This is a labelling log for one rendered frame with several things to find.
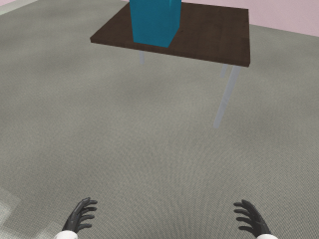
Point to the left robot hand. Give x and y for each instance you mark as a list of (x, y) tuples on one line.
[(76, 217)]

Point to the right robot hand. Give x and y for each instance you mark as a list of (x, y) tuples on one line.
[(257, 223)]

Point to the carton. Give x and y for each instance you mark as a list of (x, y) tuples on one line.
[(155, 22)]

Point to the table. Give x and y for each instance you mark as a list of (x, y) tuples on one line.
[(211, 33)]

